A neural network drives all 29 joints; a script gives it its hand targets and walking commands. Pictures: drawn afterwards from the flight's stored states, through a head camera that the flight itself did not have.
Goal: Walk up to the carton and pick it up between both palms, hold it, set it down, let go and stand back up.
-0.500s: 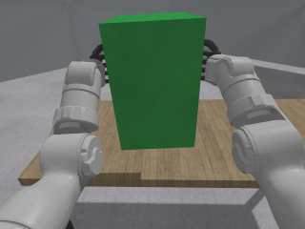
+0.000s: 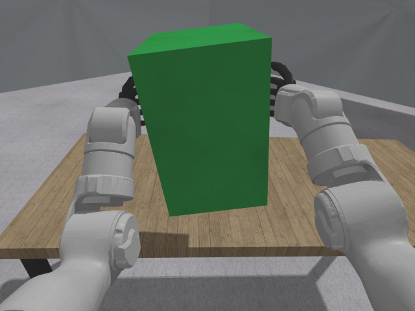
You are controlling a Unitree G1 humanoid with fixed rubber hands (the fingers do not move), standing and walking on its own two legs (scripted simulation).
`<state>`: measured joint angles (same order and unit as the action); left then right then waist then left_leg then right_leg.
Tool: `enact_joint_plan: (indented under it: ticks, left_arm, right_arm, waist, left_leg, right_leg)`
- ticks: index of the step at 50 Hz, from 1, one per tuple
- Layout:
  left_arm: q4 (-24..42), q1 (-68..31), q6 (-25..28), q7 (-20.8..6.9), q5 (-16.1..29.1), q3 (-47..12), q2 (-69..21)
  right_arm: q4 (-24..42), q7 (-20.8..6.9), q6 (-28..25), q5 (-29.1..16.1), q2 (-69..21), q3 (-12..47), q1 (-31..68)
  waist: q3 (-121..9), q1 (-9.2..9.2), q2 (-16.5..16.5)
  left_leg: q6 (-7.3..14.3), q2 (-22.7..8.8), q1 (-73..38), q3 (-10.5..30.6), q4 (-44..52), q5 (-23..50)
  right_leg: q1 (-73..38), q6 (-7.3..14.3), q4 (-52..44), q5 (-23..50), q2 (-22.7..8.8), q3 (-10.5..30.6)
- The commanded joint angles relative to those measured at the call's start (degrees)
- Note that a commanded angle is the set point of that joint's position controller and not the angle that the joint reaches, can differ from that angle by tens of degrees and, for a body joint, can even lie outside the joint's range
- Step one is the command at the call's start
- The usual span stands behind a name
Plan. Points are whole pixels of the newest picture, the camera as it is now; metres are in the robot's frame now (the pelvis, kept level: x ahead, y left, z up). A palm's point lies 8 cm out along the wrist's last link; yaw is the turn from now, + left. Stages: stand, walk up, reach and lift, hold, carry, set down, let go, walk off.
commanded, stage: hold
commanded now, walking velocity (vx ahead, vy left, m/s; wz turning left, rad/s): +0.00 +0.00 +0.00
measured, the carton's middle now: (206, 113) +0.42 -0.01 +0.28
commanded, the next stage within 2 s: none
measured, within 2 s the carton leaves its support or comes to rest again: neither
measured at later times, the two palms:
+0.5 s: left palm (115, 88) +0.36 +0.15 +0.35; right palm (282, 93) +0.35 -0.13 +0.35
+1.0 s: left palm (134, 117) +0.36 +0.12 +0.30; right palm (292, 111) +0.35 -0.15 +0.32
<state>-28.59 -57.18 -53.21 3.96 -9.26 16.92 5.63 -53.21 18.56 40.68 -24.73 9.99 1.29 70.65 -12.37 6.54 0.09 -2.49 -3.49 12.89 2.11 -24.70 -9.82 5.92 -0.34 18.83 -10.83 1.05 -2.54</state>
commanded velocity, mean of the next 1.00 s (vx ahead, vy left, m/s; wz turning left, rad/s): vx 0.00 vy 0.00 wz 0.00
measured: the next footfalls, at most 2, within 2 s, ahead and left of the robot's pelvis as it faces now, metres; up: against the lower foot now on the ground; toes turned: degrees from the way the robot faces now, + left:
none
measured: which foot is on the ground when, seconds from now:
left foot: down 0.00-1.00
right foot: down 0.00-1.00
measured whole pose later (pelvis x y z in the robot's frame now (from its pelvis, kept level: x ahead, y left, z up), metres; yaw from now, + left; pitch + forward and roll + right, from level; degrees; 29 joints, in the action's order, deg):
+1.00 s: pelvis -0.01 +0.01 +0.00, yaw -2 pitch -3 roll -2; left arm -26.6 -55.5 -53.6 6.7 -11.1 18.4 1.9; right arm -56.2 15.8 38.6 -26.4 11.3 2.6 69.2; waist -12.6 5.7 -0.7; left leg -1.7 -3.4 12.8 -0.2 -24.6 -9.3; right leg 7.2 -1.0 19.6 -9.9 0.7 -0.1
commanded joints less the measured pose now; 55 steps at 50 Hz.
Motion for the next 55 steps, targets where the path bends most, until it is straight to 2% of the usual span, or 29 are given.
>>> enact_joint_plan:
  ticks: [1, 2, 6, 7, 8, 10, 12, 13, 15, 17, 18, 19, 21, 22, 24, 26, 28, 30, 33, 34, 35, 37, 41, 43, 45, 47, 49, 53, 55]
  left_arm:
    - [16.57, -62.43, 6.57, -8.57, 12.89, -17.32, -32.94]
    - [17.4, -58.9, 6.23, -8.62, 11.96, -16.3, -31.6]
    - [10.53, -58.47, 5.75, -8.96, 11.38, -15.43, -31.08]
    - [9.48, -60.05, 5.87, -8.67, 9.64, -12.24, -29.09]
    - [9.25, -60.5, 6.21, -8.63, 11.22, -13.92, -29.72]
    - [5.06, -60.9, 6.75, -9.41, 9.36, -11.36, -26.41]
    - [4.98, -60.59, 7.13, -9.76, 11.1, -12.58, -27.68]
    - [1.97, -58.12, 6.8, -9.87, 9.15, -10.32, -25.6]
    - [1.87, -58.24, 7.74, -10.28, 9.39, -10.56, -25.6]
    - [0.28, -60.14, 8.19, -11.06, 9.71, -9.27, -24.13]
    - [-3.16, -61.49, 8.11, -11.28, 8.07, -7.54, -23.9]
    - [-4.55, -59.73, 8.55, -12.06, 9.22, -7.69, -24.54]
    - [-2.99, -59.86, 8.72, -12.08, 9.37, -8.0, -26.18]
    - [-5.78, -61.14, 8.34, -12.66, 10.96, -9.73, -26.29]
    - [-9.65, -56.18, 7.98, -13.79, 8.82, -8.6, -26.39]
    - [-8.94, -57.95, 8.11, -14.37, 8.26, -8.96, -28.28]
    - [-5.97, -60.81, 8.71, -13.91, 9.78, -9.9, -30.12]
    - [0.01, -65.09, 9.54, -13.04, 12.99, -14.6, -33.68]
    - [6.53, -64.15, 9.64, -11.04, 13.57, -16.98, -37.3]
    - [5.65, -59.57, 8.99, -10.73, 13.24, -17.28, -38.32]
    - [12.36, -61.23, 8.76, -10.02, 13.8, -19.51, -39.13]
    - [13.38, -59.76, 8.09, -9.26, 11.1, -17.15, -36.02]
    - [17.79, -58.68, 6.85, -8.5, 12.18, -21.12, -37.7]
    - [19.28, -60.66, 6.77, -7.72, 11.8, -19.98, -36.23]
    - [20.87, -62.66, 6.35, -6.59, 12.63, -21.47, -37.15]
    - [14.55, -62.52, 5.95, -6.78, 11.11, -17.06, -33.93]
    - [15.18, -65.93, 6.51, -6.24, 12.11, -18.05, -35.28]
    - [5.46, -64.96, 7.68, -5.97, 13.76, -15.35, -32.58]
    - [0.48, -65.46, 8.23, -5.92, 13.24, -13.11, -31.26]
  right_arm:
    - [20.71, -11.0, -1.17, -13.09, -36.03, 6.29, 47.18]
    - [23.38, -10.57, -1.37, -13.75, -36.56, 7.63, 48.92]
    - [23.52, -11.14, -1.54, -11.96, -35.92, 5.85, 51.09]
    - [20.02, -11.74, -1.01, -11.49, -38.14, 6.61, 52.6]
    - [19.45, -11.58, -1.08, -9.73, -37.02, 4.49, 51.79]
    - [19.63, -11.78, -1.02, -9.44, -38.68, 4.75, 55.67]
    - [21.73, -10.63, -1.5, -8.27, -40.44, 4.48, 54.36]
    - [20.16, -10.53, -0.83, -8.68, -39.83, 5.32, 54.31]
    - [23.66, -9.3, -1.23, -9.42, -41.09, 6.15, 56.37]
    - [16.65, -9.36, -0.54, -7.15, -39.04, 3.23, 53.35]
    - [16.41, -9.36, -0.45, -7.26, -40.17, 3.52, 57.02]
    - [15.27, -9.19, -0.68, -5.04, -39.06, 0.71, 54.43]
    - [18.02, -9.02, -1.35, -6.94, -39.56, 1.46, 55.31]
    - [15.52, -8.9, -1.32, -5.79, -36.87, 0.6, 55.46]
    - [12.93, -8.48, -0.72, -5.65, -34.08, -0.6, 52.28]
    - [8.99, -8.8, -0.87, -4.93, -31.12, -1.96, 51.61]
    - [14.7, -9.01, -2.26, -6.84, -32.15, -0.74, 56.42]
    - [12.69, -9.37, -2.84, -6.78, -31.37, -2.83, 53.65]
    - [16.03, -10.2, -4.51, -9.96, -31.44, 0.03, 53.3]
    - [16.06, -10.56, -4.19, -10.44, -31.59, 1.07, 50.06]
    - [16.54, -10.65, -4.38, -10.94, -29.7, 0.53, 48.82]
    - [13.59, -11.18, -3.69, -11.5, -29.58, 1.84, 45.37]
    - [15.32, -11.93, -3.82, -12.1, -29.77, 2.34, 42.42]
    - [19.46, -12.83, -4.37, -14.25, -32.96, 6.26, 48.52]
    - [20.04, -13.06, -4.23, -13.59, -33.06, 6.01, 49.62]
    - [19.28, -13.45, -3.85, -12.14, -34.65, 5.99, 54.81]
    - [19.0, -13.81, -3.91, -11.23, -35.26, 4.61, 55.12]
    - [22.73, -14.01, -4.17, -9.72, -39.18, 5.4, 61.58]
    - [17.13, -14.14, -3.49, -7.52, -39.47, 3.3, 60.17]
  waist:
    - [-24.98, -1.16, -7.87]
    - [-25.32, -2.96, -6.43]
    - [-22.55, -3.23, -3.78]
    - [-19.01, -7.04, -1.33]
    - [-17.91, -3.52, -2.02]
    - [-16.41, -6.76, 3.41]
    - [-19.03, -4.49, 4.72]
    - [-17.63, -7.08, 5.25]
    - [-19.92, -5.91, 7.4]
    - [-17.58, -4.67, 6.88]
    - [-14.25, -6.53, 8.25]
    - [-14.34, -3.35, 8.9]
    - [-15.53, -4.55, 6.08]
    - [-13.17, -2.37, 4.2]
    - [-10.45, -2.35, 4.12]
    - [-9.32, 0.45, 0.33]
    - [-14.9, -1.11, -1.84]
    - [-17.73, 2.37, -8.9]
    - [-22.79, 1.24, -13.96]
    - [-21.62, 1.54, -12.96]
    - [-26.12, 2.83, -16.82]
    - [-22.6, 0.82, -17.09]
    - [-23.28, 2.12, -17.33]
    - [-24.64, -2.15, -14.22]
    - [-24.29, -1.54, -15.03]
    - [-19.39, -4.43, -9.31]
    - [-20.89, -2.98, -8.47]
    - [-21.75, -5.51, 0.36]
    - [-21.54, -5.97, 3.41]
  left_leg:
    - [-2.86, 5.12, -13.74, 0.92, 2.08, 18.55]
    - [-2.24, 5.29, -13.73, 0.12, 1.73, 19.35]
    - [-0.97, 5.45, -11.85, 0.58, 3.08, 9.68]
    - [0.12, 5.16, -8.65, 0.49, 3.94, 6.75]
    - [-0.04, 5.39, -9.11, 0.5, 4.17, 6.83]
    - [1.27, 5.91, -8.86, -0.42, 2.93, 4.92]
    - [1.76, 6.51, -9.05, -0.46, 2.54, 5.56]
    - [1.94, 6.09, -8.66, -0.83, 2.39, 4.96]
    - [2.37, 6.97, -9.08, -0.43, 0.56, 8.16]
    - [2.11, 7.01, -7.85, -0.64, 0.55, 6.5]
    - [2.81, 6.56, -7.46, -0.93, 1.42, 4.27]
    - [2.98, 7.08, -7.53, -1.0, 0.89, 3.74]
    - [2.31, 6.15, -9.55, -0.88, 1.27, 7.21]
    - [1.78, 6.18, -8.47, -0.33, 1.33, 5.65]
    - [1.28, 5.5, -8.76, -0.59, 2.16, 4.96]
    - [0.62, 5.06, -8.77, 0.38, 3.52, 5.37]
    - [-0.06, 4.88, -8.91, 0.58, 2.44, 8.75]
    - [-2.43, 4.84, -9.96, 0.22, 3.16, 9.4]
    - [-4.08, 4.9, -12.07, 1.2, 1.76, 19.23]
    - [-4.45, 4.49, -13.71, 1.55, 1.57, 21.1]
    - [-5.74, 3.99, -16.32, 1.46, 1.14, 24.11]
    - [-5.53, 4.67, -14.76, 0.78, 2.19, 22.47]
    - [-6.42, 4.26, -14.66, 0.73, 2.75, 20.38]
    - [-5.0, 4.41, -15.0, 1.11, 2.4, 20.25]
    - [-5.28, 4.52, -13.49, 0.95, 3.27, 18.65]
    - [-2.69, 4.63, -10.13, 0.27, 4.95, 10.29]
    - [-2.5, 3.74, -9.21, 0.74, 6.17, 5.11]
    - [0.92, 4.77, -8.68, 0.48, 4.21, 1.91]
    - [1.77, 5.14, -7.63, 0.12, 3.61, 0.61]
  right_leg:
    - [-3.57, -2.74, -1.3, 16.29, 5.25, 3.57]
    - [-4.4, -3.39, -1.16, 17.63, 5.25, 3.71]
    - [0.28, -3.14, -3.16, 7.8, 4.52, 4.0]
    - [1.09, -3.13, -3.58, 3.63, 4.4, 4.53]
    - [2.77, -2.85, -3.58, 4.73, 3.85, 4.24]
    - [4.15, -3.73, -5.46, -1.12, 3.47, 4.89]
    - [2.67, -4.3, -4.88, 2.86, 3.38, 4.28]
    - [2.01, -4.1, -5.43, 3.19, 2.98, 5.29]
    - [0.6, -5.31, -5.09, 8.9, 2.45, 5.78]
    - [2.57, -4.89, -5.16, 7.01, 2.13, 6.65]
    - [4.02, -4.69, -6.2, 3.15, 2.37, 5.57]
    - [5.08, -4.64, -6.68, 1.62, 1.6, 6.47]
    - [3.76, -4.24, -6.35, 2.91, 2.22, 5.82]
    - [4.37, -3.83, -6.18, 4.12, 1.9, 5.45]
    - [2.52, -2.96, -6.21, 6.33, 2.21, 6.09]
    - [3.45, -2.42, -5.68, 6.09, 2.61, 5.47]
    - [1.7, -2.52, -4.71, 8.25, 3.01, 5.06]
    - [1.62, -1.63, -3.14, 8.52, 3.38, 4.8]
    - [-0.5, -1.39, -2.14, 14.9, 3.95, 4.51]
    - [-1.68, -1.07, -2.25, 16.35, 4.53, 4.14]
    - [-1.5, -0.92, -1.03, 18.49, 4.96, 3.97]
    - [-2.33, -1.58, -1.28, 15.89, 4.9, 3.84]
    - [-2.87, -1.07, -0.43, 15.43, 5.0, 3.68]
    - [-2.78, -2.03, -0.82, 13.3, 5.62, 2.68]
    - [-0.68, -1.64, -0.16, 11.61, 5.56, 2.48]
    - [0.49, -2.31, -2.11, 5.03, 4.97, 3.06]
    - [1.46, -1.61, -1.7, 1.56, 5.56, 2.35]
    - [5.87, -2.41, -4.84, -3.23, 4.55, 3.63]
    - [7.07, -1.78, -4.39, -4.57, 4.7, 4.2]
